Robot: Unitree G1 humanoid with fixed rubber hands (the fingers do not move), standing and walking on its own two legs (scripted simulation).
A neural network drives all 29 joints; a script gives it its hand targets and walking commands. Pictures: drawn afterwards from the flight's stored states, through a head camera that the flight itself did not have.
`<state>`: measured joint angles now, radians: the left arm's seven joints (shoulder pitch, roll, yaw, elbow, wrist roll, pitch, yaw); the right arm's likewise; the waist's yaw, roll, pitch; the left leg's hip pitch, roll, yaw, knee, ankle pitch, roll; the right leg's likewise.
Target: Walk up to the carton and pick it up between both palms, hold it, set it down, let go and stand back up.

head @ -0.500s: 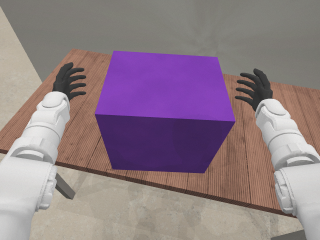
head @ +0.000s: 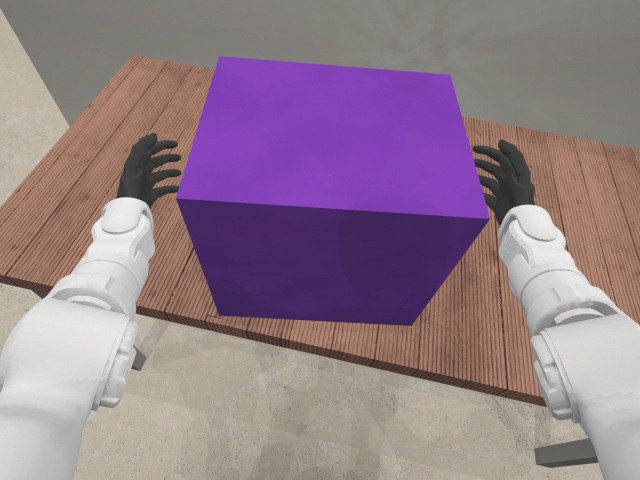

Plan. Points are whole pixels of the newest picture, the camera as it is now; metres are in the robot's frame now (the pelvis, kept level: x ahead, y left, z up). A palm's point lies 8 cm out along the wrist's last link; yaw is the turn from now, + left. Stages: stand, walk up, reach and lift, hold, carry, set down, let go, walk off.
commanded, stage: reach and lift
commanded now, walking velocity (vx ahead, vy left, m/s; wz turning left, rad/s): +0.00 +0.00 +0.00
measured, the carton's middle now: (325, 205) +0.47 +0.01 +0.04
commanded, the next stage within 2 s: none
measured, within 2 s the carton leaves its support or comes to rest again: neither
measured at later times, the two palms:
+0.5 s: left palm (162, 185) +0.46 +0.21 +0.08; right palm (498, 194) +0.46 -0.20 +0.10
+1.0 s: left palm (172, 180) +0.46 +0.20 +0.09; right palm (483, 193) +0.46 -0.18 +0.10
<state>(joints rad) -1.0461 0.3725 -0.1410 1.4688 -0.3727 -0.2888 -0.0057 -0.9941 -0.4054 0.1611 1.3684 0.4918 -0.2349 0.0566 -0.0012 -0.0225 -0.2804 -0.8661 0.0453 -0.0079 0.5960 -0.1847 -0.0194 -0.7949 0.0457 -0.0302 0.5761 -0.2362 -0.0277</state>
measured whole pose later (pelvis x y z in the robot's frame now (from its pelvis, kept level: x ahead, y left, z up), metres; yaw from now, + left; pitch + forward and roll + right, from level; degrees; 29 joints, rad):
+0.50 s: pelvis +0.00 +0.00 +0.00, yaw -1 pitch +26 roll -1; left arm -1.09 0.29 -0.10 1.49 -0.33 -0.28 0.03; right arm -1.04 -0.34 0.12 1.38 0.44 -0.20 0.02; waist 0.00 -0.02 -0.30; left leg -0.85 0.05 0.00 0.58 -0.18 -0.02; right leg -0.78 0.04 -0.03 0.56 -0.22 -0.03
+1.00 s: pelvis -0.01 +0.00 +0.00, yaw +0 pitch +25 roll -1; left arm -1.12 0.27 -0.07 1.48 -0.28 -0.26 0.06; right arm -1.05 -0.28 0.01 1.36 0.33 -0.17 -0.03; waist 0.00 -0.03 -0.29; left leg -0.84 0.05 0.00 0.56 -0.16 -0.02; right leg -0.77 0.04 -0.04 0.54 -0.21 -0.03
